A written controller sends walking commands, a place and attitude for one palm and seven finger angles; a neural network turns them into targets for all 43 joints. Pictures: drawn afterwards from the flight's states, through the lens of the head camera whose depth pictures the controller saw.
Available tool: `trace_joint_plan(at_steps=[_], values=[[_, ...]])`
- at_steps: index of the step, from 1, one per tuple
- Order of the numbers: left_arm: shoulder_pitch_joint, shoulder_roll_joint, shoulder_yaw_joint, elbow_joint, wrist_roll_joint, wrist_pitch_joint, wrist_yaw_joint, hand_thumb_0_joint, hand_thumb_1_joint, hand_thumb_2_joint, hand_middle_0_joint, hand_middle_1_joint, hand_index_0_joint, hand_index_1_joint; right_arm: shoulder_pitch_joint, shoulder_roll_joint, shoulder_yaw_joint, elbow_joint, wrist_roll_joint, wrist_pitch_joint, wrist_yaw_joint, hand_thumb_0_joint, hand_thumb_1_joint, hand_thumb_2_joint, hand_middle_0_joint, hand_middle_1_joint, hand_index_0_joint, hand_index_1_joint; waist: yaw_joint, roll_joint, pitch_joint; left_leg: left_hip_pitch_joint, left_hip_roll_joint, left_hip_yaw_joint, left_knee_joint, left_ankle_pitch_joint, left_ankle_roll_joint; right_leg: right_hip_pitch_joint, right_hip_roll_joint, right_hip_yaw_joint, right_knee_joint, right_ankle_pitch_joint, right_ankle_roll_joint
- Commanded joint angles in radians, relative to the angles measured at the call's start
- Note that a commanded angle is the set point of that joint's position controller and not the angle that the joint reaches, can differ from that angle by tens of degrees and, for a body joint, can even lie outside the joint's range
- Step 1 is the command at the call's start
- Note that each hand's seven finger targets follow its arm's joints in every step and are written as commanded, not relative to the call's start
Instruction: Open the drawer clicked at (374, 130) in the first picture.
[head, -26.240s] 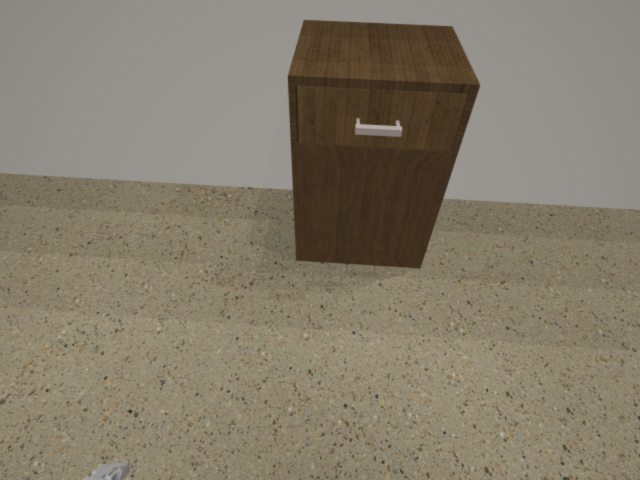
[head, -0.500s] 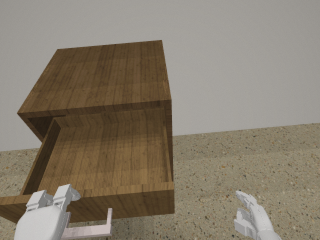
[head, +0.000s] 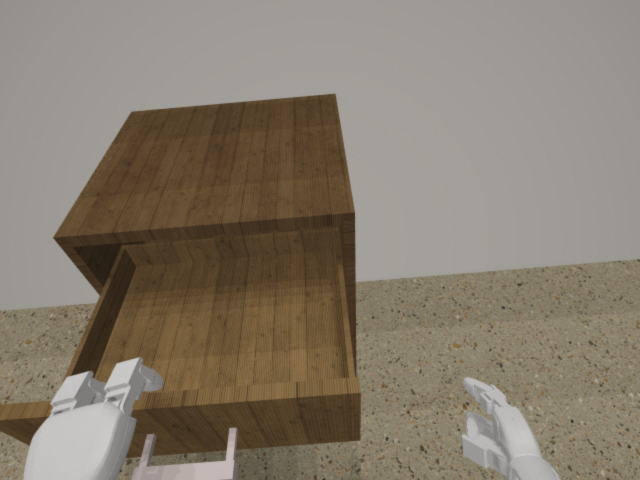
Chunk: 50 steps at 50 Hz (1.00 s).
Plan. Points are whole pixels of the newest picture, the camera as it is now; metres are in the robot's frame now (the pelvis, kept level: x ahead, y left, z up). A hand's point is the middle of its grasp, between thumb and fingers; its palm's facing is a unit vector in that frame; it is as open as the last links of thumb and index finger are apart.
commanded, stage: lift the hand off the handle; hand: left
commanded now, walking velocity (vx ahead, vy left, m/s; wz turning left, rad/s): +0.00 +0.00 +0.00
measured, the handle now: (188, 457) +0.16 +0.22 -0.08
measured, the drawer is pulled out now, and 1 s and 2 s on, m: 0.29 0.29 0.29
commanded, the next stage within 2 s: draw the hand back to the body in 0.14 s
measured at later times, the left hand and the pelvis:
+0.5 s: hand (112, 436) +0.14 +0.24 +0.08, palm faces +0.10 -0.14 -0.98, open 13.8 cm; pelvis +0.00 +0.01 +0.01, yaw +0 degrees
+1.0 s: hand (122, 402) +0.16 +0.22 +0.12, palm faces +0.33 -0.81 -0.48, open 13.6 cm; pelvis +0.01 +0.00 +0.02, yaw +3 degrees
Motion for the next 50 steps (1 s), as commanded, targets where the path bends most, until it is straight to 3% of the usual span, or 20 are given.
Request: trace_joint_plan(at_steps=[1, 6, 9, 10, 14, 22, 24, 29, 32, 35, 39, 40, 42, 43, 44, 45, 46, 47, 48, 50], values=[[0.018, 0.125, 0.057, -0.236, 0.009, -0.013, -0.002, 0.0, -0.5, 0.3, -0.3, -1.2, -0.3, -1.2, -0.149, -0.09, -0.027, -0.188, 0.001, -0.057, -0.007, 0.0, -0.9, -0.9, 0.2, 0.3, 0.2, 0.3, -0.003, -0.076, -0.067, 0.128, 0.033, -0.008, -0.109, 0.329, 0.018, 0.021, -0.049, -0.011, -0.147, 0.255, -0.034], [0.027, 0.142, 0.071, -0.206, 0.031, -0.022, -0.016, 0.0, -0.5, 0.3, -0.3, -1.2, -0.3, -1.2, -0.14, -0.085, -0.018, -0.186, 0.001, -0.056, -0.004, 0.0, -0.9, -0.9, 0.2, 0.3, 0.2, 0.3, 0.003, -0.106, -0.017, 0.117, 0.035, -0.007, -0.119, 0.321, 0.014, 0.008, -0.04, -0.016, -0.155, 0.232, -0.036], [0.032, 0.166, 0.111, -0.223, 0.052, -0.027, 0.002, 0.0, -0.5, 0.3, -0.3, -1.2, -0.3, -1.2, -0.144, -0.084, -0.014, -0.19, 0.001, -0.058, 0.0, 0.0, -0.9, -0.9, 0.2, 0.3, 0.2, 0.3, 0.019, -0.044, -0.044, 0.132, 0.033, -0.004, -0.123, 0.332, 0.004, 0.016, -0.037, -0.002, -0.145, 0.226, -0.047], [0.034, 0.127, 0.076, -0.241, 0.039, -0.028, 0.004, 0.0, -0.5, 0.3, -0.3, -1.2, -0.3, -1.2, -0.158, -0.08, -0.02, -0.195, 0.007, -0.057, 0.001, 0.0, -0.9, -0.9, 0.2, 0.3, 0.2, 0.3, 0.009, -0.039, -0.017, 0.131, 0.039, -0.004, -0.122, 0.33, 0.004, 0.012, -0.04, 0.002, -0.146, 0.231, -0.047], [0.02, 0.15, 0.099, -0.286, 0.033, -0.027, 0.014, 0.0, -0.5, 0.3, -0.3, -1.2, -0.3, -1.2, -0.139, -0.086, -0.024, -0.193, -0.003, -0.058, 0.005, 0.0, -0.9, -0.9, 0.2, 0.3, 0.2, 0.3, 0.011, -0.026, -0.088, 0.161, 0.037, -0.01, -0.111, 0.371, 0.007, 0.021, -0.038, -0.005, -0.141, 0.25, -0.047], [-0.053, 0.149, 0.095, -0.257, 0.009, 0.008, -0.021, 0.0, -0.5, 0.3, -0.3, -1.2, -0.3, -1.2, -0.171, -0.088, -0.022, -0.18, 0.013, -0.048, -0.012, 0.0, -0.9, -0.9, 0.2, 0.3, 0.2, 0.3, -0.011, -0.088, 0.014, 0.135, 0.043, -0.018, -0.154, 0.294, 0.009, 0.025, -0.045, -0.008, -0.183, 0.201, -0.035], [-0.05, 0.179, 0.124, -0.249, 0.014, 0.022, -0.034, 0.0, -0.5, 0.3, -0.3, -1.2, -0.3, -1.2, -0.163, -0.087, -0.013, -0.176, 0.015, -0.047, -0.017, 0.0, -0.9, -0.9, 0.2, 0.3, 0.2, 0.3, 0.011, -0.052, -0.041, 0.158, 0.039, -0.014, -0.171, 0.304, 0.008, 0.063, -0.043, -0.016, -0.188, 0.192, -0.037], [-0.052, 0.205, 0.139, -0.28, -0.003, 0.028, -0.07, 0.0, -0.5, 0.3, -0.3, -1.2, -0.3, -1.2, -0.165, -0.088, -0.007, -0.174, 0.021, -0.053, -0.025, 0.0, -0.9, -0.9, 0.2, 0.3, 0.2, 0.3, 0.017, -0.041, -0.045, 0.182, 0.039, -0.012, -0.189, 0.35, 0.006, 0.113, -0.048, -0.014, -0.211, 0.242, -0.036], [-0.043, 0.203, 0.14, -0.303, -0.02, 0.02, -0.082, 0.0, -0.5, 0.3, -0.3, -1.2, -0.3, -1.2, -0.182, -0.091, -0.011, -0.18, 0.024, -0.052, -0.03, 0.0, -0.9, -0.9, 0.2, 0.3, 0.2, 0.3, 0.011, -0.07, 0.006, 0.18, 0.042, -0.007, -0.201, 0.353, 0.005, 0.122, -0.053, 0.0, -0.233, 0.275, -0.032], [-0.06, 0.212, 0.161, -0.307, -0.025, 0.022, -0.089, 0.0, -0.5, 0.3, -0.3, -1.2, -0.3, -1.2, -0.185, -0.091, -0.009, -0.17, 0.027, -0.048, -0.031, 0.0, -0.9, -0.9, 0.2, 0.3, 0.2, 0.3, 0.009, -0.04, 0.024, 0.188, 0.044, -0.01, -0.221, 0.345, 0.0, 0.128, -0.05, 0.0, -0.247, 0.255, -0.034], [-0.065, 0.238, 0.202, -0.306, -0.029, 0.021, -0.098, 0.0, -0.5, 0.3, -0.3, -1.2, -0.3, -1.2, -0.173, -0.095, -0.006, -0.166, 0.021, -0.047, -0.037, 0.0, -0.9, -0.9, 0.2, 0.3, 0.2, 0.3, 0.018, -0.048, -0.023, 0.217, 0.036, -0.008, -0.226, 0.368, 0.004, 0.16, -0.054, -0.012, -0.259, 0.277, -0.03], [-0.077, 0.226, 0.187, -0.312, -0.043, 0.018, -0.104, 0.0, -0.5, 0.3, -0.3, -1.2, -0.3, -1.2, -0.186, -0.095, -0.014, -0.162, 0.028, -0.045, -0.041, 0.0, -0.9, -0.9, 0.2, 0.3, 0.2, 0.3, 0.007, -0.047, 0.024, 0.214, 0.041, -0.011, -0.234, 0.358, 0.001, 0.145, -0.05, 0.001, -0.271, 0.267, -0.03], [-0.09, 0.241, 0.202, -0.32, -0.05, 0.012, -0.111, 0.0, -0.5, 0.3, -0.3, -1.2, -0.3, -1.2, -0.183, -0.1, -0.016, -0.164, 0.024, -0.046, -0.047, 0.0, -0.9, -0.9, 0.2, 0.3, 0.2, 0.3, 0.007, -0.052, 0.007, 0.225, 0.039, -0.009, -0.235, 0.366, 0.004, 0.157, -0.056, -0.003, -0.278, 0.28, -0.026], [-0.126, -0.099, 0.132, -0.366, -0.807, -0.063, -0.175, 0.0, -0.465, 0.315, -0.298, -1.178, -0.298, -1.178, -0.101, -0.032, -0.005, -0.205, 0.05, -0.128, -0.078, 0.0, -0.9, -0.9, 0.2, 0.3, 0.2, 0.3, -0.096, -0.109, 0.076, 0.342, 0.061, -0.047, -0.253, 0.321, 0.027, 0.194, -0.051, -0.075, -0.273, 0.235, -0.013], [-0.03, 0.001, 0.192, -0.202, -0.828, -0.097, -0.186, 0.0, -0.43, 0.33, -0.295, -1.155, -0.295, -1.155, -0.093, -0.043, 0.005, -0.159, 0.05, -0.17, -0.101, 0.0, -0.9, -0.9, 0.2, 0.3, 0.2, 0.3, -0.071, -0.169, 0.072, 0.337, 0.065, -0.043, -0.277, 0.311, 0.028, 0.194, -0.05, -0.096, -0.269, 0.191, -0.008], [-0.027, -0.012, 0.178, -0.278, -0.856, -0.116, -0.2, 0.0, -0.395, 0.345, -0.292, -1.133, -0.292, -1.133, -0.11, -0.04, 0.008, -0.17, 0.051, -0.182, -0.115, 0.0, -0.9, -0.9, 0.2, 0.3, 0.2, 0.3, -0.072, -0.107, 0.105, 0.324, 0.074, -0.046, -0.297, 0.313, 0.019, 0.203, -0.058, -0.085, -0.273, 0.174, -0.009], [-0.088, 0.071, 0.261, -0.323, -0.891, -0.142, -0.2, 0.0, -0.36, 0.36, -0.29, -1.11, -0.29, -1.11, -0.084, -0.056, 0.008, -0.148, 0.039, -0.181, -0.138, 0.0, -0.9, -0.9, 0.2, 0.3, 0.2, 0.3, -0.061, -0.145, 0.056, 0.32, 0.062, -0.05, -0.311, 0.347, 0.011, 0.238, -0.068, -0.105, -0.294, 0.215, -0.01], [-0.145, 0.084, 0.257, -0.422, -0.914, -0.164, -0.203, 0.0, -0.325, 0.375, -0.287, -1.087, -0.287, -1.087, -0.098, -0.056, 0.008, -0.157, 0.037, -0.206, -0.153, 0.0, -0.9, -0.9, 0.2, 0.3, 0.2, 0.3, -0.069, -0.096, 0.036, 0.331, 0.063, -0.042, -0.314, 0.377, 0.006, 0.265, -0.087, -0.09, -0.295, 0.253, -0.005], [-0.16, 0.14, 0.321, -0.426, -0.923, -0.168, -0.191, 0.0, -0.29, 0.39, -0.285, -1.065, -0.285, -1.065, -0.104, -0.059, 0.012, -0.131, 0.031, -0.228, -0.164, 0.0, -0.9, -0.9, 0.2, 0.3, 0.2, 0.3, -0.055, -0.02, 0.025, 0.324, 0.057, -0.042, -0.316, 0.389, -0.003, 0.285, -0.087, -0.082, -0.298, 0.26, -0.007], [-0.15, 0.105, 0.302, -0.415, -0.935, -0.183, -0.193, 0.0, -0.22, 0.42, -0.28, -1.02, -0.28, -1.02, -0.081, -0.043, 0.022, -0.107, 0.023, -0.254, -0.169, 0.0, -0.9, -0.9, 0.2, 0.3, 0.2, 0.3, -0.061, 0.002, 0.052, 0.315, 0.048, -0.032, -0.32, 0.448, -0.011, 0.29, -0.096, -0.092, -0.307, 0.318, -0.012]])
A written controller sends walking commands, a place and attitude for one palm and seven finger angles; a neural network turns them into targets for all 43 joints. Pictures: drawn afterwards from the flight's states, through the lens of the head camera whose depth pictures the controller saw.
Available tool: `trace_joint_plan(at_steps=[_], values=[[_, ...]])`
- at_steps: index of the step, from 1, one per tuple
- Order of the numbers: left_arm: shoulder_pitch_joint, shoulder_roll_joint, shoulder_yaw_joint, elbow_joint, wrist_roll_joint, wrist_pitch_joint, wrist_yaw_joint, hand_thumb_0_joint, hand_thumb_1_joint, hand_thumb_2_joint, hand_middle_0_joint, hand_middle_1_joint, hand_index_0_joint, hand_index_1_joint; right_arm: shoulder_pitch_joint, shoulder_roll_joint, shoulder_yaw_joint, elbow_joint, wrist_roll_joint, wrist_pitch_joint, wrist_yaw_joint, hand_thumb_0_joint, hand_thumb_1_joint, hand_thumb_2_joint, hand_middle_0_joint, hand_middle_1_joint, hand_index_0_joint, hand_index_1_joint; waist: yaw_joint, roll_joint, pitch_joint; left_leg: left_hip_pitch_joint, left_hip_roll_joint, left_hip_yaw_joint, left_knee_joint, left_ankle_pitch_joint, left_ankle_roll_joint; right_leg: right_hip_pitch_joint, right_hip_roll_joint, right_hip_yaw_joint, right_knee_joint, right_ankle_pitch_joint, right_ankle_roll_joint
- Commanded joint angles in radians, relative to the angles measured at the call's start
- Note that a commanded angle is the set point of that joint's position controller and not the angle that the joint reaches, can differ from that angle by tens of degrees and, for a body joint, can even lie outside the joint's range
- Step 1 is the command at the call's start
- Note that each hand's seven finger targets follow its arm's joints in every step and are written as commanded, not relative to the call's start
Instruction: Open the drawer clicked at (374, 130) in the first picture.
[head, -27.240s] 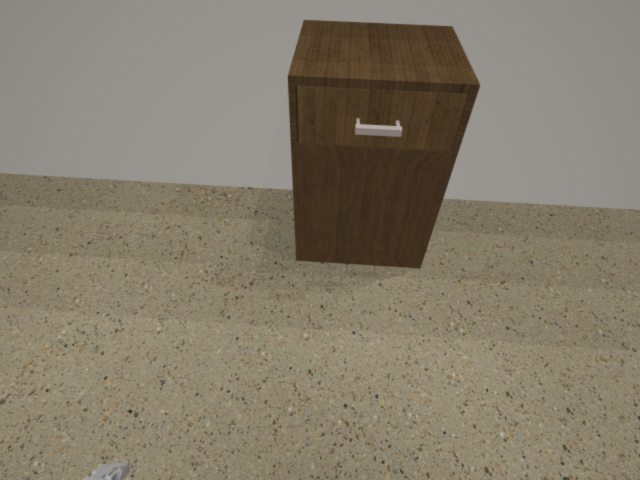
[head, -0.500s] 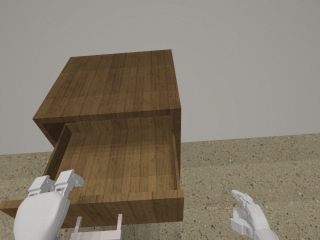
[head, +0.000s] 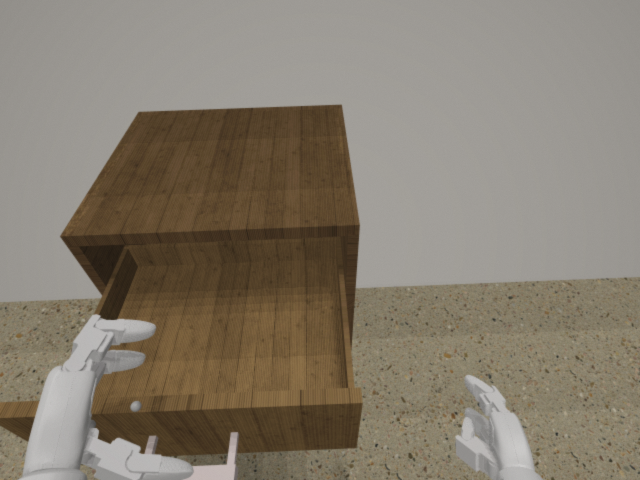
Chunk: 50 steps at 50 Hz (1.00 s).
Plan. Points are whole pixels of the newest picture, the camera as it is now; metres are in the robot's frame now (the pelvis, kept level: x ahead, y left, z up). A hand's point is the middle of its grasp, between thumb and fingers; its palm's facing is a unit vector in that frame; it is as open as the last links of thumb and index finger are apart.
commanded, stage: draw the hand back to the body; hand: left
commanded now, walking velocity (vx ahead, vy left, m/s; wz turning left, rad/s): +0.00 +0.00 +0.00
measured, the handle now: (189, 459) +0.16 +0.21 -0.10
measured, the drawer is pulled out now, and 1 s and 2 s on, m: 0.29 0.29 0.29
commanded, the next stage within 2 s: step back with the hand held close in 0.84 s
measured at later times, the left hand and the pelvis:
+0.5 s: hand (110, 349) +0.18 +0.22 +0.16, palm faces +0.39 -0.81 -0.43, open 9.9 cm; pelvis +0.01 -0.02 +0.01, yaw +1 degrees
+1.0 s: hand (102, 340) +0.19 +0.23 +0.17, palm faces +0.41 -0.81 -0.43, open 7.5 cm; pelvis +0.00 -0.02 +0.01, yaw +1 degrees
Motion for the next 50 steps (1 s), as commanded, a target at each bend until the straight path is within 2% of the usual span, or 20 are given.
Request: trace_joint_plan(at_steps=[1, 3, 5, 7, 8, 12, 14, 17, 18, 22, 23, 26, 29, 32, 34, 37, 38, 47, 48, 50], values=[[-0.092, 0.174, 0.171, -0.289, -0.105, -0.115, 0.021, 0.0, -0.185, 0.435, -0.277, -0.997, -0.277, -0.997, -0.118, -0.082, -0.014, -0.117, -0.014, -0.112, -0.034, 0.0, -0.9, -0.9, 0.2, 0.3, 0.2, 0.3, -0.013, 0.053, -0.056, 0.063, 0.066, 0.009, -0.116, 0.366, -0.018, 0.021, -0.061, -0.064, -0.109, 0.255, -0.023], [-0.113, 0.18, 0.189, -0.275, -0.113, -0.115, 0.015, 0.0, -0.115, 0.465, -0.273, -0.952, -0.273, -0.952, -0.133, -0.082, -0.017, -0.099, -0.012, -0.124, -0.034, 0.0, -0.9, -0.9, 0.2, 0.3, 0.2, 0.3, -0.015, 0.091, 0.0, 0.045, 0.07, 0.006, -0.128, 0.357, -0.029, 0.016, -0.061, -0.059, -0.128, 0.247, -0.028], [-0.1, 0.154, 0.185, -0.231, -0.125, -0.121, 0.004, 0.0, -0.045, 0.495, -0.268, -0.908, -0.268, -0.908, -0.13, -0.08, -0.016, -0.088, -0.011, -0.122, -0.028, 0.0, -0.9, -0.9, 0.2, 0.3, 0.2, 0.3, -0.018, 0.069, 0.021, 0.042, 0.073, 0.004, -0.136, 0.359, -0.029, 0.019, -0.06, -0.066, -0.134, 0.26, -0.027], [-0.09, 0.149, 0.203, -0.198, -0.135, -0.126, -0.009, 0.0, 0.025, 0.525, -0.262, -0.863, -0.262, -0.863, -0.137, -0.082, -0.024, -0.08, -0.013, -0.114, -0.023, 0.0, -0.9, -0.9, 0.2, 0.3, 0.2, 0.3, -0.013, -0.007, 0.002, 0.048, 0.078, 0.003, -0.141, 0.375, -0.025, 0.041, -0.058, -0.068, -0.138, 0.287, -0.023], [-0.092, 0.139, 0.204, -0.194, -0.134, -0.129, -0.017, 0.0, 0.06, 0.54, -0.26, -0.84, -0.26, -0.84, -0.152, -0.083, -0.027, -0.081, -0.013, -0.115, -0.018, 0.0, -0.9, -0.9, 0.2, 0.3, 0.2, 0.3, -0.01, 0.033, 0.002, 0.055, 0.071, 0.009, -0.142, 0.376, -0.025, 0.042, -0.054, -0.064, -0.152, 0.288, -0.024], [-0.084, 0.157, 0.235, -0.196, -0.145, -0.144, -0.029, 0.0, 0.2, 0.6, -0.25, -0.75, -0.25, -0.75, -0.158, -0.089, -0.041, -0.077, -0.015, -0.102, -0.014, 0.0, -0.9, -0.9, 0.2, 0.3, 0.2, 0.3, -0.007, -0.059, -0.078, 0.082, 0.074, 0.02, -0.144, 0.419, -0.015, 0.089, -0.06, -0.061, -0.152, 0.356, -0.015], [-0.096, 0.165, 0.246, -0.208, -0.143, -0.152, -0.031, 0.0, 0.27, 0.63, -0.245, -0.705, -0.245, -0.705, -0.164, -0.091, -0.043, -0.074, -0.017, -0.103, -0.014, 0.0, -0.9, -0.9, 0.2, 0.3, 0.2, 0.3, -0.009, -0.025, -0.095, 0.093, 0.065, 0.026, -0.148, 0.421, -0.014, 0.096, -0.057, -0.058, -0.166, 0.362, -0.014], [-0.118, 0.188, 0.271, -0.223, -0.148, -0.154, -0.028, 0.0, 0.375, 0.675, -0.237, -0.637, -0.237, -0.637, -0.164, -0.092, -0.044, -0.07, -0.016, -0.099, -0.018, 0.0, -0.9, -0.9, 0.2, 0.3, 0.2, 0.3, -0.01, -0.028, -0.109, 0.108, 0.065, 0.03, -0.154, 0.426, -0.014, 0.104, -0.06, -0.056, -0.174, 0.373, -0.011], [-0.148, 0.211, 0.291, -0.24, -0.145, -0.154, -0.026, 0.0, 0.41, 0.69, -0.235, -0.615, -0.235, -0.615, -0.171, -0.093, -0.043, -0.069, -0.017, -0.1, -0.021, 0.0, -0.9, -0.9, 0.2, 0.3, 0.2, 0.3, -0.01, 0.025, -0.1, 0.114, 0.057, 0.035, -0.157, 0.413, -0.016, 0.095, -0.057, -0.047, -0.193, 0.361, -0.013], [-0.17, 0.202, 0.294, -0.209, -0.153, -0.156, -0.025, 0.0, 0.55, 0.75, -0.225, -0.525, -0.225, -0.525, -0.163, -0.094, -0.044, -0.062, -0.015, -0.096, -0.025, 0.0, -0.9, -0.9, 0.2, 0.3, 0.2, 0.3, -0.015, -0.019, -0.086, 0.122, 0.061, 0.034, -0.164, 0.408, -0.013, 0.093, -0.059, -0.053, -0.197, 0.358, -0.009], [-0.194, 0.211, 0.304, -0.224, -0.151, -0.157, -0.026, 0.0, 0.585, 0.765, -0.223, -0.502, -0.223, -0.502, -0.172, -0.096, -0.044, -0.063, -0.016, -0.098, -0.025, 0.0, -0.9, -0.9, 0.2, 0.3, 0.2, 0.3, -0.015, 0.024, -0.07, 0.127, 0.056, 0.036, -0.168, 0.408, -0.015, 0.083, -0.055, -0.045, -0.213, 0.355, -0.011], [-0.184, 0.2, 0.308, -0.172, -0.157, -0.156, -0.026, 0.0, 0.69, 0.81, -0.215, -0.435, -0.215, -0.435, -0.165, -0.097, -0.047, -0.054, -0.017, -0.091, -0.025, 0.0, -0.9, -0.9, 0.2, 0.3, 0.2, 0.3, -0.013, -0.033, -0.069, 0.13, 0.059, 0.037, -0.172, 0.41, -0.01, 0.091, -0.055, -0.051, -0.209, 0.365, -0.007], [-0.183, 0.177, 0.29, -0.137, -0.159, -0.154, -0.035, 0.0, 0.795, 0.855, -0.207, -0.367, -0.207, -0.367, -0.168, -0.098, -0.047, -0.051, -0.016, -0.085, -0.02, 0.0, -0.9, -0.9, 0.2, 0.3, 0.2, 0.3, -0.017, -0.013, -0.042, 0.123, 0.056, 0.036, -0.182, 0.395, -0.013, 0.084, -0.054, -0.053, -0.219, 0.347, -0.007], [-0.174, 0.18, 0.29, -0.139, -0.164, -0.152, -0.042, 0.0, 0.9, 0.9, -0.2, -0.3, -0.2, -0.3, -0.174, -0.101, -0.052, -0.06, -0.015, -0.074, -0.017, 0.0, -0.9, -0.9, 0.2, 0.3, 0.2, 0.3, -0.013, -0.07, -0.061, 0.123, 0.06, 0.038, -0.181, 0.418, -0.006, 0.105, -0.057, -0.049, -0.212, 0.388, -0.002], [-0.191, 0.193, 0.296, -0.159, -0.16, -0.155, -0.042, 0.0, 0.9, 0.9, -0.2, -0.3, -0.2, -0.3, -0.177, -0.1, -0.05, -0.063, -0.016, -0.074, -0.016, 0.0, -0.9, -0.9, 0.2, 0.3, 0.2, 0.3, -0.014, -0.006, -0.064, 0.131, 0.053, 0.044, -0.186, 0.409, -0.009, 0.103, -0.057, -0.043, -0.224, 0.375, -0.004], [-0.184, 0.205, 0.304, -0.183, -0.162, -0.155, -0.041, 0.0, 0.9, 0.9, -0.2, -0.3, -0.2, -0.3, -0.172, -0.097, -0.048, -0.069, -0.018, -0.072, -0.016, 0.0, -0.9, -0.9, 0.2, 0.3, 0.2, 0.3, -0.01, -0.016, -0.091, 0.139, 0.057, 0.042, -0.184, 0.432, -0.01, 0.121, -0.058, -0.043, -0.216, 0.398, -0.004], [-0.205, 0.223, 0.318, -0.209, -0.16, -0.155, -0.04, 0.0, 0.9, 0.9, -0.2, -0.3, -0.2, -0.3, -0.178, -0.1, -0.048, -0.071, -0.018, -0.075, -0.017, 0.0, -0.9, -0.9, 0.2, 0.3, 0.2, 0.3, -0.009, 0.025, -0.092, 0.141, 0.052, 0.044, -0.186, 0.43, -0.014, 0.12, -0.055, -0.039, -0.224, 0.394, -0.006], [-0.192, 0.192, 0.297, -0.157, -0.162, -0.149, -0.04, 0.0, 0.9, 0.9, -0.2, -0.3, -0.2, -0.3, -0.173, -0.099, -0.048, -0.066, -0.016, -0.069, -0.016, 0.0, -0.9, -0.9, 0.2, 0.3, 0.2, 0.3, -0.015, -0.029, -0.051, 0.136, 0.06, 0.037, -0.203, 0.391, -0.012, 0.095, -0.051, -0.047, -0.236, 0.332, -0.004], [-0.376, 0.354, 0.457, -0.255, -0.165, -0.207, -0.025, 0.0, 0.9, 0.9, -0.2, -0.3, -0.2, -0.3, -0.137, -0.116, -0.029, -0.126, 0.0, -0.048, -0.011, 0.0, -0.9, -0.9, 0.2, 0.3, 0.2, 0.3, -0.042, 0.042, 0.099, 0.038, 0.054, 0.001, -0.19, 0.307, -0.001, -0.005, -0.086, 0.019, -0.294, 0.332, -0.003], [-0.188, 0.23, 0.378, -0.137, -0.156, -0.21, -0.04, 0.0, 0.9, 0.9, -0.2, -0.3, -0.2, -0.3, -0.163, -0.111, -0.055, -0.083, -0.015, -0.023, -0.011, 0.0, -0.9, -0.9, 0.2, 0.3, 0.2, 0.3, -0.042, -0.118, 0.047, 0.035, 0.06, -0.025, -0.166, 0.304, 0.005, -0.007, -0.1, 0.027, -0.289, 0.34, 0.002]])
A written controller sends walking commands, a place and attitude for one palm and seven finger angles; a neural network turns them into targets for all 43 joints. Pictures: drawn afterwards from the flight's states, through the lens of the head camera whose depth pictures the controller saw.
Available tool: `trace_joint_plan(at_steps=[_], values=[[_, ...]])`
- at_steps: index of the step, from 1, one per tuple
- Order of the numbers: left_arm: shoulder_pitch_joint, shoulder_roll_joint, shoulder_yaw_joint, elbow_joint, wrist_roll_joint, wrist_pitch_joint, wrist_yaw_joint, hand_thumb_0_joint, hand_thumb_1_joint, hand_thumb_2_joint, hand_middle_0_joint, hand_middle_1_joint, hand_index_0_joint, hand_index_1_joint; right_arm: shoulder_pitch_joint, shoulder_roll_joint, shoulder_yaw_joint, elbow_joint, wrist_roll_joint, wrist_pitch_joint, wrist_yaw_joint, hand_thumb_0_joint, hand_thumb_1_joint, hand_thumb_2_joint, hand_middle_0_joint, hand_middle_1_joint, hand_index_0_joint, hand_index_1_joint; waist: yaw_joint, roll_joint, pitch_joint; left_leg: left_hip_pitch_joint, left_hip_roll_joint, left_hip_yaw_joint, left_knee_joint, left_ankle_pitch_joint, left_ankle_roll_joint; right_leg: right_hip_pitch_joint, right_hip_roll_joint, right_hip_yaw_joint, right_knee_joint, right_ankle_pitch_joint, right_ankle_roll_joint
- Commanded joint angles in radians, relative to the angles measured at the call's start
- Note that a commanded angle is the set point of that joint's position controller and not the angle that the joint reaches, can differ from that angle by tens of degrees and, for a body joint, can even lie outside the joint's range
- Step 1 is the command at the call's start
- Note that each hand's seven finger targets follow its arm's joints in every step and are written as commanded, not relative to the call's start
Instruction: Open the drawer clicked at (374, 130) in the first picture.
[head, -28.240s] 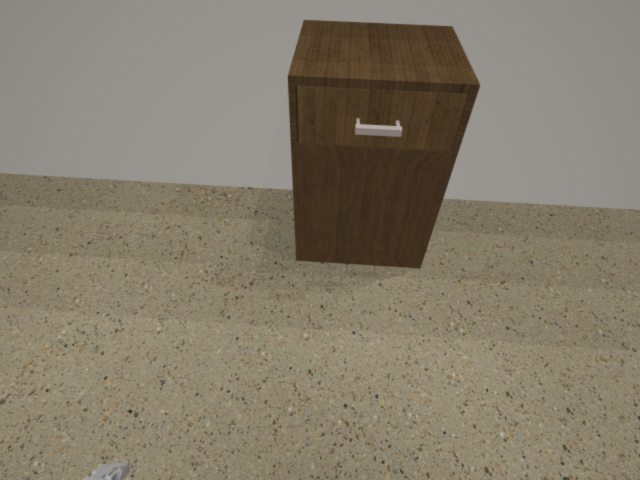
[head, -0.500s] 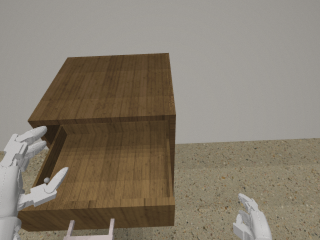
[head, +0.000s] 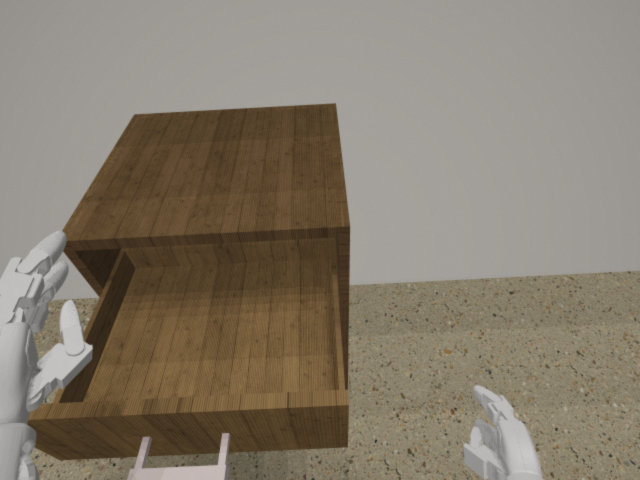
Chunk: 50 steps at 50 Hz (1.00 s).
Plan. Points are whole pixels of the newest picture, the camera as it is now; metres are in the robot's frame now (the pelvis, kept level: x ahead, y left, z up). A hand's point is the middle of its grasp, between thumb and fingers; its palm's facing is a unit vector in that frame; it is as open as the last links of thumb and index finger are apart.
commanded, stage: step back with the hand held close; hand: left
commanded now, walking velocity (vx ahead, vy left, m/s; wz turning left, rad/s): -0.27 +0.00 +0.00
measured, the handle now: (182, 460) +0.17 +0.23 -0.12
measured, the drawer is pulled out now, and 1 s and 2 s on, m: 0.29 0.29 0.29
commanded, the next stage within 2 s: stop stepping back and stand still in 1.30 s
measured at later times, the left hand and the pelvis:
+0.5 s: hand (34, 397) +0.14 +0.27 +0.15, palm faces +0.32 -0.80 -0.51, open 7.4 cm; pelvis -0.05 +0.03 -0.01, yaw +0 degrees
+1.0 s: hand (9, 453) +0.10 +0.25 +0.16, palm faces +0.33 -0.81 -0.48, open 7.4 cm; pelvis -0.10 +0.02 -0.01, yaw -1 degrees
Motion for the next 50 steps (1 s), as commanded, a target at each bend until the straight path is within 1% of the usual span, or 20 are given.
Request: trace_joint_plan(at_steps=[1, 5, 8, 12, 18, 22, 26, 28, 30, 33, 34, 35, 37, 38, 39, 40, 41, 43, 46, 50], values=[[0.005, 0.171, 0.148, -0.173, 0.007, -0.098, 0.013, 0.0, 0.9, 0.9, -0.2, -0.3, -0.2, -0.3, -0.146, -0.101, -0.047, -0.175, 0.0, -0.006, -0.001, 0.0, -0.9, -0.9, 0.2, 0.3, 0.2, 0.3, -0.029, -0.16, -0.015, -0.032, 0.034, 0.006, 0.013, 0.253, 0.034, -0.093, -0.129, 0.05, -0.079, 0.285, 0.028], [0.107, 0.154, 0.129, -0.246, 0.013, -0.12, 0.008, 0.0, 0.9, 0.9, -0.2, -0.3, -0.2, -0.3, -0.14, -0.12, -0.062, -0.18, -0.002, 0.02, 0.005, 0.0, -0.9, -0.9, 0.2, 0.3, 0.2, 0.3, -0.037, -0.04, -0.164, -0.024, 0.04, 0.022, 0.034, 0.363, 0.033, -0.036, -0.14, 0.033, -0.02, 0.369, 0.027], [0.136, 0.201, 0.166, -0.312, 0.011, -0.121, 0.018, 0.0, 0.9, 0.9, -0.2, -0.3, -0.2, -0.3, -0.147, -0.121, -0.07, -0.192, 0.003, 0.036, 0.0, 0.0, -0.9, -0.9, 0.2, 0.3, 0.2, 0.3, -0.041, -0.028, -0.23, -0.037, 0.055, 0.015, 0.045, 0.44, 0.029, -0.009, -0.14, 0.023, 0.019, 0.413, 0.03], [0.164, 0.227, 0.204, -0.347, 0.004, -0.119, 0.029, 0.0, 0.9, 0.9, -0.2, -0.3, -0.2, -0.3, -0.145, -0.111, -0.083, -0.206, 0.011, 0.053, -0.009, 0.0, -0.9, -0.9, 0.2, 0.3, 0.2, 0.3, -0.044, -0.081, -0.241, -0.068, 0.067, 0.001, 0.056, 0.483, 0.024, -0.012, -0.132, 0.005, 0.056, 0.42, 0.034], [0.158, 0.229, 0.201, -0.378, 0.004, -0.119, 0.037, 0.0, 0.9, 0.9, -0.2, -0.3, -0.2, -0.3, -0.145, -0.116, -0.084, -0.209, 0.007, 0.045, -0.016, 0.0, -0.9, -0.9, 0.2, 0.3, 0.2, 0.3, -0.043, 0.024, -0.201, -0.13, 0.109, -0.04, -0.002, 0.472, 0.03, -0.043, -0.097, -0.014, 0.124, 0.267, 0.04], [0.162, 0.209, 0.191, -0.36, 0.01, -0.122, 0.04, 0.0, 0.9, 0.9, -0.2, -0.3, -0.2, -0.3, -0.135, -0.122, -0.082, -0.211, 0.002, 0.027, -0.01, 0.0, -0.9, -0.9, 0.2, 0.3, 0.2, 0.3, -0.037, 0.046, -0.149, -0.295, 0.165, -0.093, -0.074, 0.294, 0.065, -0.019, -0.081, -0.004, 0.225, 0.063, 0.043], [0.127, 0.201, 0.197, -0.359, 0.025, -0.131, 0.043, 0.0, 0.9, 0.9, -0.2, -0.3, -0.2, -0.3, -0.124, -0.129, -0.077, -0.215, -0.001, 0.007, -0.009, 0.0, -0.9, -0.9, 0.2, 0.3, 0.2, 0.3, -0.04, 0.046, -0.087, -0.516, 0.185, -0.122, -0.109, -0.032, 0.098, 0.062, -0.076, 0.016, 0.278, 0.037, 0.046], [0.104, 0.212, 0.207, -0.37, 0.03, -0.135, 0.044, 0.0, 0.9, 0.9, -0.2, -0.3, -0.2, -0.3, -0.12, -0.133, -0.075, -0.22, 0.003, -0.002, -0.009, 0.0, -0.9, -0.9, 0.2, 0.3, 0.2, 0.3, -0.044, 0.009, -0.084, -0.574, 0.155, -0.108, -0.075, -0.165, 0.095, 0.096, -0.086, 0.043, 0.242, 0.114, 0.042], [0.095, 0.202, 0.19, -0.363, 0.027, -0.141, 0.043, 0.0, 0.9, 0.9, -0.2, -0.3, -0.2, -0.3, -0.1, -0.121, -0.076, -0.221, 0.009, -0.007, -0.004, 0.0, -0.9, -0.9, 0.2, 0.3, 0.2, 0.3, -0.05, -0.106, -0.077, -0.504, 0.079, -0.065, 0.041, -0.216, 0.07, -0.024, -0.14, 0.119, 0.106, 0.052, 0.019], [0.064, 0.218, 0.177, -0.374, 0.016, -0.148, 0.059, 0.0, 0.9, 0.9, -0.2, -0.3, -0.2, -0.3, -0.074, -0.122, -0.088, -0.171, 0.004, -0.01, -0.001, 0.0, -0.9, -0.9, 0.2, 0.3, 0.2, 0.3, -0.066, -0.224, -0.096, -0.162, -0.025, 0.026, 0.423, -0.122, 0.007, -0.423, -0.323, 0.285, -0.13, -0.148, -0.097], [0.069, 0.196, 0.154, -0.376, 0.015, -0.148, 0.062, 0.0, 0.9, 0.9, -0.2, -0.3, -0.2, -0.3, -0.074, -0.103, -0.075, -0.159, -0.004, -0.007, -0.001, 0.0, -0.9, -0.9, 0.2, 0.3, 0.2, 0.3, -0.07, -0.235, -0.109, -0.131, -0.019, 0.034, 0.466, -0.108, 0.006, -0.441, -0.352, 0.245, -0.13, -0.133, -0.106], [0.067, 0.206, 0.165, -0.388, 0.018, -0.146, 0.066, 0.0, 0.9, 0.9, -0.2, -0.3, -0.2, -0.3, -0.088, -0.1, -0.071, -0.16, -0.007, -0.006, -0.003, 0.0, -0.9, -0.9, 0.2, 0.3, 0.2, 0.3, -0.07, -0.219, -0.121, -0.116, -0.013, 0.039, 0.442, -0.097, 0.01, -0.433, -0.341, 0.213, -0.106, -0.078, -0.099], [0.09, 0.221, 0.194, -0.391, 0.014, -0.139, 0.071, 0.0, 0.9, 0.9, -0.2, -0.3, -0.2, -0.3, -0.1, -0.093, -0.061, -0.16, -0.007, -0.001, -0.009, 0.0, -0.9, -0.9, 0.2, 0.3, 0.2, 0.3, -0.07, -0.122, -0.1, -0.153, 0.021, 0.029, 0.174, -0.057, 0.014, -0.35, -0.257, 0.111, -0.011, -0.018, -0.045], [0.097, 0.239, 0.212, -0.412, 0.016, -0.138, 0.071, 0.0, 0.9, 0.9, -0.2, -0.3, -0.2, -0.3, -0.127, -0.108, -0.065, -0.168, -0.005, -0.003, -0.015, 0.0, -0.9, -0.9, 0.2, 0.3, 0.2, 0.3, -0.062, 0.01, -0.083, -0.227, 0.077, -0.04, -0.017, 0.016, 0.025, -0.283, -0.162, 0.06, 0.096, -0.006, -0.004], [0.112, 0.228, 0.213, -0.427, 0.025, -0.144, 0.072, 0.0, 0.9, 0.9, -0.2, -0.3, -0.2, -0.3, -0.126, -0.114, -0.066, -0.178, -0.005, -0.007, -0.018, 0.0, -0.9, -0.9, 0.2, 0.3, 0.2, 0.3, -0.058, 0.153, -0.095, -0.337, 0.186, -0.15, -0.115, 0.147, 0.059, -0.165, -0.073, -0.002, 0.269, 0.033, 0.039], [0.096, 0.238, 0.222, -0.452, 0.036, -0.149, 0.07, 0.0, 0.9, 0.9, -0.2, -0.3, -0.2, -0.3, -0.116, -0.095, -0.072, -0.186, -0.004, -0.02, -0.012, 0.0, -0.9, -0.9, 0.2, 0.3, 0.2, 0.3, -0.054, 0.158, -0.148, -0.338, 0.255, -0.182, -0.09, 0.334, 0.086, -0.133, -0.057, -0.004, 0.393, -0.004, 0.047], [0.132, 0.236, 0.234, -0.413, 0.032, -0.153, 0.067, 0.0, 0.9, 0.9, -0.2, -0.3, -0.2, -0.3, -0.106, -0.085, -0.082, -0.176, -0.007, -0.03, -0.006, 0.0, -0.9, -0.9, 0.2, 0.3, 0.2, 0.3, -0.051, 0.13, -0.202, -0.289, 0.273, -0.153, -0.052, 0.445, 0.1, -0.156, -0.065, 0.013, 0.441, -0.094, 0.041], [0.125, 0.236, 0.231, -0.471, 0.021, -0.148, 0.062, 0.0, 0.9, 0.9, -0.2, -0.3, -0.2, -0.3, -0.1, -0.091, -0.083, -0.174, -0.026, -0.047, 0.004, 0.0, -0.9, -0.9, 0.2, 0.3, 0.2, 0.3, -0.052, 0.208, -0.226, -0.229, 0.299, -0.175, -0.044, 0.616, 0.114, -0.218, -0.059, 0.028, 0.558, -0.2, 0.04], [0.156, 0.188, 0.189, -0.478, 0.013, -0.146, 0.057, 0.0, 0.9, 0.9, -0.2, -0.3, -0.2, -0.3, -0.07, -0.091, -0.088, -0.132, -0.025, -0.062, 0.019, 0.0, -0.9, -0.9, 0.2, 0.3, 0.2, 0.3, -0.05, 0.091, -0.231, -0.01, 0.274, -0.113, 0.059, 0.893, 0.111, -0.312, -0.051, 0.006, 0.428, -0.169, 0.04], [0.149, 0.178, 0.176, -0.433, 0.011, -0.131, 0.039, 0.0, 0.9, 0.9, -0.2, -0.3, -0.2, -0.3, -0.1, -0.103, -0.083, -0.109, -0.028, -0.067, 0.03, 0.0, -0.9, -0.9, 0.2, 0.3, 0.2, 0.3, -0.06, 0.114, -0.216, 0.117, 0.248, -0.091, 0.069, 0.998, 0.09, -0.329, -0.031, -0.029, 0.262, -0.112, 0.047]])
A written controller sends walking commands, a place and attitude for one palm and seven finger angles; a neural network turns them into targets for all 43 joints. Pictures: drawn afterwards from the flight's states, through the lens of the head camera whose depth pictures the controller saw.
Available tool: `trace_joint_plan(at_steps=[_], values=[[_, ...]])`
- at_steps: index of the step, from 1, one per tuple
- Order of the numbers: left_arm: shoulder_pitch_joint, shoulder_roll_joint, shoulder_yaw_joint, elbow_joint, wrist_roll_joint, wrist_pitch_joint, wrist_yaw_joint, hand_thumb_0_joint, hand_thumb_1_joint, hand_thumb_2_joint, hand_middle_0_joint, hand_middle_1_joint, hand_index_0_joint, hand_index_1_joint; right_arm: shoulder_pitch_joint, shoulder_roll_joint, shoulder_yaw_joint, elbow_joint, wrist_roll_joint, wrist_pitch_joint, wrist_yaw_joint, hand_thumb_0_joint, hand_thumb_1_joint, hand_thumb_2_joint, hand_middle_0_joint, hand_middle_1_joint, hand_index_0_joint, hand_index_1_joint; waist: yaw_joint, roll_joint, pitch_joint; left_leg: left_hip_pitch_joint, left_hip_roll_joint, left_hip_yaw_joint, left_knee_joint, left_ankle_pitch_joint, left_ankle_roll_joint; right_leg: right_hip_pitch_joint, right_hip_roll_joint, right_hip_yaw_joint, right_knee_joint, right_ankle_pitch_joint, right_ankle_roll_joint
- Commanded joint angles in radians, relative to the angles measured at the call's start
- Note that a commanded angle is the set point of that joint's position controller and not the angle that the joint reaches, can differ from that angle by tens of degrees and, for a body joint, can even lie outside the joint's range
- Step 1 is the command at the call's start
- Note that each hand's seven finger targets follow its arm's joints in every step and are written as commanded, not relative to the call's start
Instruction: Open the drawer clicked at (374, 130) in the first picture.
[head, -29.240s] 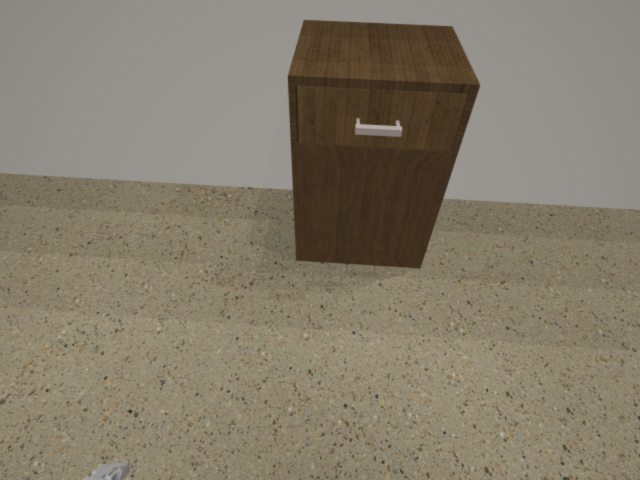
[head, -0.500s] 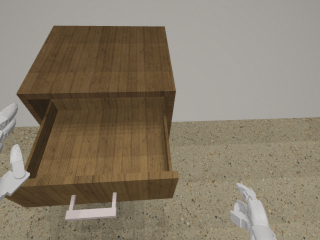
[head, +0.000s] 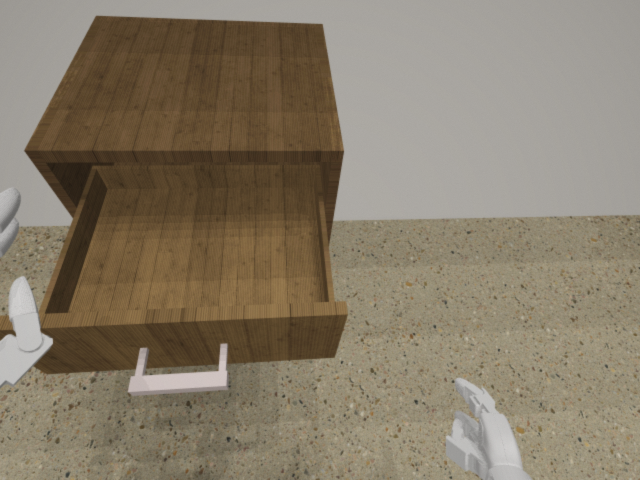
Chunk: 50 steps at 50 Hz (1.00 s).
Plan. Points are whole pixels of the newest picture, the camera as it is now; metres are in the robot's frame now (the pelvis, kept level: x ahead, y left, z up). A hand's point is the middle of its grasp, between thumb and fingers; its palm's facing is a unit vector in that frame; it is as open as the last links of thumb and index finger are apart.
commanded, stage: step back with the hand held close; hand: left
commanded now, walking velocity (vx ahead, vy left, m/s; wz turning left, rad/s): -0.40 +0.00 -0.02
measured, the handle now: (182, 368) +0.27 +0.21 -0.11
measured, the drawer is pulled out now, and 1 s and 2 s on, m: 0.29 0.29 0.29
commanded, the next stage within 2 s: stop stepping back and stand still in 0.30 s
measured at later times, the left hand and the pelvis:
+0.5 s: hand out of the picture +0.06 +0.17 +0.14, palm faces +0.34 -0.81 -0.47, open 7.4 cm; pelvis -0.14 -0.06 +0.00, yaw +3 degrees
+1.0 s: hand out of the picture -0.07 +0.17 +0.16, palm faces +0.42 -0.79 -0.44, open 7.4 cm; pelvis -0.25 -0.08 -0.01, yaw +4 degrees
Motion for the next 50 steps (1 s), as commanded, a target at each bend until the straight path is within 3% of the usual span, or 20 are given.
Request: trace_joint_plan(at_steps=[1, 6, 8, 9, 10, 13, 16, 21, 24, 28, 30, 33, 37, 40, 41, 42, 43, 44, 46, 50], values=[[0.024, 0.107, 0.073, -0.173, -0.005, -0.056, -0.011, 0.0, 0.9, 0.9, -0.2, -0.3, -0.2, -0.3, -0.092, -0.174, -0.056, -0.114, -0.007, -0.05, -0.002, 0.0, -0.9, -0.9, 0.2, 0.3, 0.2, 0.3, -0.009, 0.225, -0.214, 0.414, 0.228, -0.178, -0.037, 0.945, 0.069, -0.06, 0.004, -0.014, -0.159, 0.041, 0.006], [0.089, 0.149, 0.134, -0.181, -0.028, -0.075, -0.043, 0.0, 0.9, 0.9, -0.2, -0.3, -0.2, -0.3, -0.141, -0.183, -0.049, -0.153, 0.005, -0.018, 0.009, 0.0, -0.9, -0.9, 0.2, 0.3, 0.2, 0.3, 0.014, 0.194, -0.281, 0.33, 0.196, -0.127, 0.001, 0.733, 0.043, 0.119, -0.015, -0.029, -0.366, 0.267, 0.005], [0.117, 0.201, 0.175, -0.207, -0.026, -0.084, -0.045, 0.0, 0.9, 0.9, -0.2, -0.3, -0.2, -0.3, -0.141, -0.176, -0.048, -0.189, 0.024, 0.013, 0.011, 0.0, -0.9, -0.9, 0.2, 0.3, 0.2, 0.3, 0.019, -0.011, -0.375, 0.223, 0.088, 0.002, 0.146, 0.516, 0.001, 0.277, -0.099, 0.011, -0.4, 0.751, 0.006], [0.12, 0.188, 0.168, -0.173, -0.038, -0.085, -0.047, 0.0, 0.9, 0.9, -0.2, -0.3, -0.2, -0.3, -0.148, -0.165, -0.06, -0.206, 0.05, 0.021, 0.004, 0.0, -0.9, -0.9, 0.2, 0.3, 0.2, 0.3, 0.017, -0.211, -0.361, 0.067, -0.013, 0.073, 0.315, 0.044, -0.032, 0.32, -0.223, 0.074, -0.362, 1.034, -0.028], [0.138, 0.196, 0.173, -0.142, -0.04, -0.087, -0.04, 0.0, 0.9, 0.9, -0.2, -0.3, -0.2, -0.3, -0.159, -0.162, -0.061, -0.223, 0.074, 0.017, -0.006, 0.0, -0.9, -0.9, 0.2, 0.3, 0.2, 0.3, 0.019, -0.28, -0.335, -0.077, -0.076, 0.038, 0.54, -0.286, -0.039, 0.306, -0.343, 0.127, -0.319, 1.171, -0.08], [0.205, 0.148, 0.163, -0.033, -0.033, -0.064, -0.02, 0.0, 0.9, 0.9, -0.2, -0.3, -0.2, -0.3, -0.202, -0.103, -0.016, -0.21, 0.041, 0.022, -0.034, 0.0, -0.9, -0.9, 0.2, 0.3, 0.2, 0.3, 0.008, -0.097, -0.233, -0.222, -0.042, -0.045, 0.662, -0.361, -0.042, 0.26, -0.357, 0.116, -0.293, 1.078, -0.166], [0.07, 0.13, 0.102, -0.031, -0.002, -0.06, 0.016, 0.0, 0.9, 0.9, -0.2, -0.3, -0.2, -0.3, -0.203, -0.109, -0.001, -0.187, 0.02, 0.055, -0.069, 0.0, -0.9, -0.9, 0.2, 0.3, 0.2, 0.3, -0.031, -0.057, -0.14, -0.175, -0.024, 0.009, 0.44, -0.341, -0.052, 0.269, -0.28, 0.083, -0.265, 1.171, -0.125], [0.053, 0.13, 0.051, -0.14, 0.01, -0.033, 0.052, 0.0, 0.9, 0.9, -0.2, -0.3, -0.2, -0.3, -0.098, -0.157, -0.033, -0.181, 0.023, 0.074, -0.074, 0.0, -0.9, -0.9, 0.2, 0.3, 0.2, 0.3, -0.038, -0.058, -0.212, 0.071, -0.026, 0.074, -0.076, -0.002, -0.034, 0.363, -0.208, 0.037, -0.243, 1.007, -0.017], [0.099, 0.15, 0.063, -0.256, -0.001, -0.036, 0.061, 0.0, 0.9, 0.9, -0.2, -0.3, -0.2, -0.3, -0.058, -0.194, -0.068, -0.209, 0.04, 0.048, -0.058, 0.0, -0.9, -0.9, 0.2, 0.3, 0.2, 0.3, -0.013, 0.077, -0.279, 0.241, 0.129, -0.029, -0.133, 0.374, 0.032, 0.285, -0.145, 0.028, -0.206, 0.582, 0.031], [0.118, 0.203, 0.146, -0.272, -0.01, -0.048, 0.058, 0.0, 0.9, 0.9, -0.2, -0.3, -0.2, -0.3, -0.096, -0.169, -0.042, -0.215, 0.038, -0.005, -0.041, 0.0, -0.9, -0.9, 0.2, 0.3, 0.2, 0.3, -0.005, 0.263, -0.171, 0.047, 0.157, -0.103, -0.172, 0.009, 0.039, 0.226, -0.103, 0.024, -0.237, 0.108, -0.003], [0.066, 0.161, 0.111, -0.233, -0.007, -0.054, 0.058, 0.0, 0.9, 0.9, -0.2, -0.3, -0.2, -0.3, -0.085, -0.175, -0.031, -0.209, 0.042, -0.018, -0.037, 0.0, -0.9, -0.9, 0.2, 0.3, 0.2, 0.3, -0.015, 0.208, -0.074, -0.12, 0.146, -0.098, -0.225, -0.346, 0.049, 0.267, -0.088, 0.029, -0.241, -0.034, 0.002], [-0.005, 0.117, 0.055, -0.113, 0.0, -0.048, 0.05, 0.0, 0.9, 0.9, -0.2, -0.3, -0.2, -0.3, -0.055, -0.201, -0.04, -0.2, 0.036, -0.032, -0.039, 0.0, -0.9, -0.9, 0.2, 0.3, 0.2, 0.3, -0.029, 0.086, 0.015, -0.091, 0.07, -0.055, -0.106, -0.446, 0.043, 0.096, -0.09, 0.094, -0.37, -0.272, -0.017], [-0.129, 0.113, 0.015, -0.032, 0.002, -0.049, 0.023, 0.0, 0.9, 0.9, -0.2, -0.3, -0.2, -0.3, 0.018, -0.213, -0.046, -0.127, 0.029, -0.032, -0.031, 0.0, -0.9, -0.9, 0.2, 0.3, 0.2, 0.3, -0.055, -0.135, -0.033, 0.148, -0.04, 0.068, 0.331, -0.221, 0.026, -0.166, -0.24, 0.197, -0.466, -0.255, -0.096], [-0.174, 0.105, 0.002, -0.019, 0.008, -0.043, 0.021, 0.0, 0.9, 0.9, -0.2, -0.3, -0.2, -0.3, 0.015, -0.183, -0.015, -0.126, 0.022, -0.039, -0.033, 0.0, -0.9, -0.9, 0.2, 0.3, 0.2, 0.3, -0.063, -0.064, -0.029, 0.258, 0.006, 0.024, 0.198, -0.251, 0.043, -0.325, -0.216, 0.123, -0.403, -0.371, -0.085], [-0.181, 0.108, -0.001, -0.025, 0.012, -0.043, 0.026, 0.0, 0.9, 0.9, -0.2, -0.3, -0.2, -0.3, 0.001, -0.185, -0.006, -0.138, 0.023, -0.048, -0.042, 0.0, -0.9, -0.9, 0.2, 0.3, 0.2, 0.3, -0.061, 0.014, 0.022, 0.208, 0.029, -0.047, 0.051, -0.368, 0.059, -0.342, -0.156, 0.1, -0.332, -0.423, -0.069], [-0.162, 0.102, 0.003, -0.029, 0.016, -0.045, 0.027, 0.0, 0.9, 0.9, -0.2, -0.3, -0.2, -0.3, 0.007, -0.202, -0.007, -0.145, 0.018, -0.057, -0.047, 0.0, -0.9, -0.9, 0.2, 0.3, 0.2, 0.3, -0.062, 0.161, 0.07, 0.105, 0.125, -0.259, -0.168, -0.632, 0.102, -0.338, -0.06, 0.057, -0.12, -0.395, -0.036], [-0.184, 0.114, 0.014, -0.092, 0.029, -0.047, 0.024, 0.0, 0.9, 0.9, -0.2, -0.3, -0.2, -0.3, -0.009, -0.209, -0.018, -0.177, 0.028, -0.067, -0.043, 0.0, -0.9, -0.9, 0.2, 0.3, 0.2, 0.3, -0.059, 0.384, 0.096, -0.054, 0.316, -0.512, -0.421, -0.789, 0.175, -0.25, 0.053, -0.048, 0.35, -0.175, 0.008], [-0.183, 0.17, 0.069, -0.114, 0.051, -0.059, 0.028, 0.0, 0.9, 0.9, -0.2, -0.3, -0.2, -0.3, -0.015, -0.166, -0.023, -0.171, 0.022, -0.08, -0.033, 0.0, -0.9, -0.9, 0.2, 0.3, 0.2, 0.3, -0.046, 0.28, 0.08, -0.193, 0.34, -0.516, -0.419, -0.674, 0.226, -0.191, 0.034, 0.027, 0.601, -0.079, 0.009], [-0.122, 0.178, 0.087, -0.123, 0.048, -0.072, 0.015, 0.0, 0.9, 0.9, -0.2, -0.3, -0.2, -0.3, -0.018, -0.165, -0.033, -0.145, 0.027, -0.089, -0.007, 0.0, -0.9, -0.9, 0.2, 0.3, 0.2, 0.3, -0.028, 0.159, 0.062, -0.145, 0.306, -0.399, -0.346, -0.518, 0.214, -0.243, -0.014, 0.07, 0.707, -0.009, 0.009], [0.004, 0.139, 0.076, -0.167, 0.022, -0.094, 0.03, 0.0, 0.9, 0.9, -0.2, -0.3, -0.2, -0.3, -0.015, -0.165, -0.018, -0.117, 0.019, -0.096, -0.006, 0.0, -0.9, -0.9, 0.2, 0.3, 0.2, 0.3, -0.006, 0.252, 0.012, -0.06, 0.22, -0.183, -0.282, -0.391, 0.137, -0.075, -0.036, -0.028, 0.195, -0.04, -0.013]])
